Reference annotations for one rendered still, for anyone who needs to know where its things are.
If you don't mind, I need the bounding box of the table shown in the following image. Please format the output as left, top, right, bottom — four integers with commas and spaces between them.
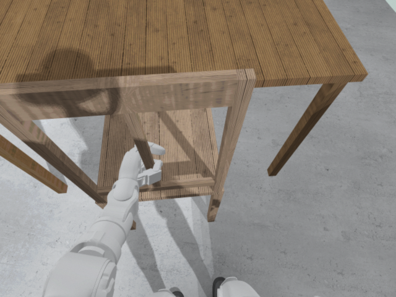
0, 0, 368, 194

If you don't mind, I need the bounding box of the chair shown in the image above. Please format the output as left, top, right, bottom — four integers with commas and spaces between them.
0, 68, 257, 230

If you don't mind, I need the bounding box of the robot right foot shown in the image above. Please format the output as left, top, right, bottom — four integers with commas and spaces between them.
212, 277, 225, 297

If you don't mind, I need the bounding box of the robot left hand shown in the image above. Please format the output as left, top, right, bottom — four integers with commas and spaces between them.
118, 142, 165, 187

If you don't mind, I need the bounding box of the robot left upper arm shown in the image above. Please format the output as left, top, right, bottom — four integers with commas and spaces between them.
44, 252, 117, 297

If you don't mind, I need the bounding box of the robot right shin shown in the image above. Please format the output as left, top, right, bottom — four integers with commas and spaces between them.
221, 277, 237, 286

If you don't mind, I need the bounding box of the robot left forearm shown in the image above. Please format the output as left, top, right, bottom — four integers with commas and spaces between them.
42, 178, 139, 297

